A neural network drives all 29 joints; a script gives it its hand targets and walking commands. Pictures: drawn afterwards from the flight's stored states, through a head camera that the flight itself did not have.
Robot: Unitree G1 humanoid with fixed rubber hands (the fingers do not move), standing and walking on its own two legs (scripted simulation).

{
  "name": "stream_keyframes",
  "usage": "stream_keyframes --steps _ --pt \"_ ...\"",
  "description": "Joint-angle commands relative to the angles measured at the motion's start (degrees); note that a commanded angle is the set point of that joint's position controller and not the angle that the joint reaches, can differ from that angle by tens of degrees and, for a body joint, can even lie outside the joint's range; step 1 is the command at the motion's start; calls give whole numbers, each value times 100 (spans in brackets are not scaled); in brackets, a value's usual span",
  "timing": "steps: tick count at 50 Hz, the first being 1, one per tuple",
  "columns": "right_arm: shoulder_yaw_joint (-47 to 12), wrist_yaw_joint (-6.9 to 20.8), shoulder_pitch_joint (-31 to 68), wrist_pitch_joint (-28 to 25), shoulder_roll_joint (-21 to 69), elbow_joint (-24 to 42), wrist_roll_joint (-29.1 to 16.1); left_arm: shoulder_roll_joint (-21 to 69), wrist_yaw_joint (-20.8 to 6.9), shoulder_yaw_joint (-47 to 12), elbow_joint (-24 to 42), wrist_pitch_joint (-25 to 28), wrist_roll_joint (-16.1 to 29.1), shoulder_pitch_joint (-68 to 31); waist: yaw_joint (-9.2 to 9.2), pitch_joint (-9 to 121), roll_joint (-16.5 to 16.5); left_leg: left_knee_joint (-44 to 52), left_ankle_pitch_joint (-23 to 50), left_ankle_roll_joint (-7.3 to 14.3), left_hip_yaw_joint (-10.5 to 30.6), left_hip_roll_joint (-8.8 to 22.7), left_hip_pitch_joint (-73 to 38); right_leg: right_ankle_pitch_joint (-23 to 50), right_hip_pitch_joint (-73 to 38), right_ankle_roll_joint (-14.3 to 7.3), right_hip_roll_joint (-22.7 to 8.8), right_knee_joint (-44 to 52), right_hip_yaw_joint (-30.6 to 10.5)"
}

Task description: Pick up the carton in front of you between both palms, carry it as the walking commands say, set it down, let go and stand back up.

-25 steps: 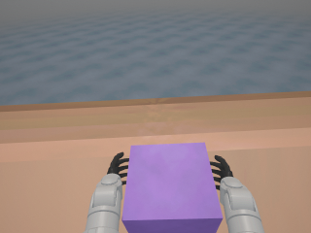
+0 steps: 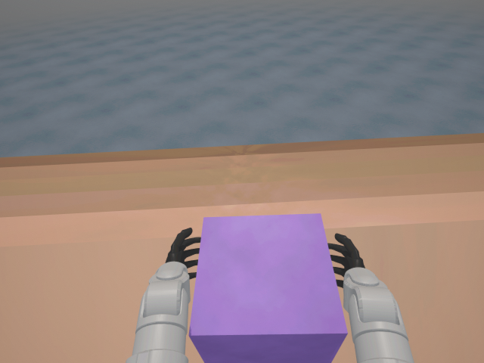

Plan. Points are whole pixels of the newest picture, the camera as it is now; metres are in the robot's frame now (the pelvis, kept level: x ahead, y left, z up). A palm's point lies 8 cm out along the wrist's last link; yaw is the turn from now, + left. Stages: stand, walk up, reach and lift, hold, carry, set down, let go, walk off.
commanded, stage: reach and lift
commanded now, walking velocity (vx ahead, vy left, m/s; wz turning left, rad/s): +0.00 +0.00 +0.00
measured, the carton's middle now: (264, 299) +0.29 +0.00 -0.05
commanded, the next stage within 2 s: hold in 0.38 s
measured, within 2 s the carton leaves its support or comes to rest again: neither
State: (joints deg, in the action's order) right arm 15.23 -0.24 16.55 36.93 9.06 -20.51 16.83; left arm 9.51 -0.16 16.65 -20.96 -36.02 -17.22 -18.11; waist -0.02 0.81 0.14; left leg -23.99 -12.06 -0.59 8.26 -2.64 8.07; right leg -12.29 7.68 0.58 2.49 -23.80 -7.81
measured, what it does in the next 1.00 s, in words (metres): stands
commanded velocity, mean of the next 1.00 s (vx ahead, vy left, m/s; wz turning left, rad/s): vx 0.00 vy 0.00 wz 0.00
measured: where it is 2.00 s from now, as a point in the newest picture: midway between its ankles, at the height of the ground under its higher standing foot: outside the picture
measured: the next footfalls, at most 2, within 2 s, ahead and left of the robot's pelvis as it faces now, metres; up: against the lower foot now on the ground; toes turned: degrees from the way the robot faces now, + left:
none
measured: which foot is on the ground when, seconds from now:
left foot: down 0.00-1.00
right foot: down 0.00-1.00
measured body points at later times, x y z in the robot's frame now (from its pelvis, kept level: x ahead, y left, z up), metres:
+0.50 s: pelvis +0.01 +0.00 +0.00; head -0.04 +0.00 +0.45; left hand +0.31 +0.15 +0.05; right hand +0.30 -0.15 +0.04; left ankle +0.02 +0.13 -0.74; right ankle +0.01 -0.13 -0.74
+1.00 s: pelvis -0.01 +0.00 +0.00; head -0.06 +0.00 +0.45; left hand +0.30 +0.15 +0.05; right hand +0.30 -0.15 +0.04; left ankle +0.02 +0.13 -0.74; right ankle +0.01 -0.13 -0.74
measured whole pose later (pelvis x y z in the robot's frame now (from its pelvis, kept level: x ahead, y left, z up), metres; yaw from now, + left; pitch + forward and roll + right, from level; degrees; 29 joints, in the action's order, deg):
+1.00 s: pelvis -0.01 +0.00 +0.00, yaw +0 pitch -7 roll +0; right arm 15.0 0.2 17.8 43.2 9.4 -16.5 17.3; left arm 9.8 -0.7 16.6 -16.9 -41.9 -17.7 -19.2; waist -0.2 -0.1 0.1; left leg -22.0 -11.0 -0.5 7.7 -2.3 3.9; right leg -11.1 3.4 0.5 2.3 -21.6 -7.3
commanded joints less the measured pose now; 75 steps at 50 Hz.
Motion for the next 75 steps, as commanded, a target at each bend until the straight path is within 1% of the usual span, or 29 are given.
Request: stream_keyframes --steps 1,10,19,22,24,27,30,36,44,50,63,69,75 --pt "-3208 1413 2982 -164 5383 349 -1490 5521 -1426 -3183 -90 3 1391 -2373 1 1507 -23 344 1216 -54 -390 -273 -523 1136 -450 26 273 378 381" --pt "-3301 1378 2641 -10 5331 657 -1561 5424 -1421 -3291 237 -131 1474 -2075 7 1409 -22 418 1549 -66 -370 -292 -628 1505 -654 44 283 459 343" --pt "-3383 1400 2763 96 5309 817 -1633 5436 -1428 -3367 397 -241 1527 -2156 -11 1342 3 463 1410 -65 -377 -289 -652 1335 -673 35 286 505 342" --pt "-3667 1403 2853 177 5382 1151 -1791 5549 -1418 -3641 732 -330 1681 -2223 -26 1575 13 470 1610 -82 -361 -291 -817 1501 -809 48 295 513 338" --pt "-3731 1380 2831 292 5319 1296 -1839 5498 -1396 -3687 854 -445 1724 -2177 -28 1571 4 509 1669 -87 -339 -280 -867 1537 -861 40 293 552 332" --pt "-3404 1352 2707 452 5056 1007 -1660 5255 -1371 -3377 566 -612 1565 -2070 -17 975 -6 637 1108 -71 -365 -258 -665 989 -669 -1 275 673 357" --pt "-3125 1395 2886 488 5009 718 -1521 5211 -1407 -3166 304 -653 1454 -2272 0 600 10 701 478 -48 -409 -227 -484 370 -471 -25 245 744 396" --pt "-3255 1476 3407 395 5261 784 -1609 5496 -1481 -3294 372 -566 1555 -2825 -4 1086 28 579 578 -45 -422 -221 -600 440 -549 -30 247 621 409" --pt "-3210 1480 3536 372 5252 617 -1577 5477 -1475 -3178 137 -546 1477 -2846 -29 1065 -6 578 389 -37 -429 -216 -558 266 -499 -33 235 619 410" --pt "-3190 1466 3401 395 5246 620 -1563 5450 -1469 -3166 186 -562 1471 -2754 -21 1084 3 579 614 -41 -432 -229 -632 497 -571 -17 243 631 398" --pt "-3352 1402 2937 447 5199 1015 -1666 5364 -1422 -3306 556 -609 1563 -2285 -15 1184 -16 583 1293 -61 -394 -266 -790 1185 -793 12 272 633 348" --pt "-3392 1394 2848 457 5176 1112 -1691 5333 -1413 -3352 657 -615 1584 -2190 -20 1174 -12 590 1370 -61 -386 -273 -803 1253 -806 11 275 643 336" --pt "-3378 1398 2880 453 5162 1106 -1685 5331 -1415 -3360 663 -614 1581 -2218 -20 1145 6 592 1252 -62 -389 -270 -774 1117 -755 -2 274 643 343"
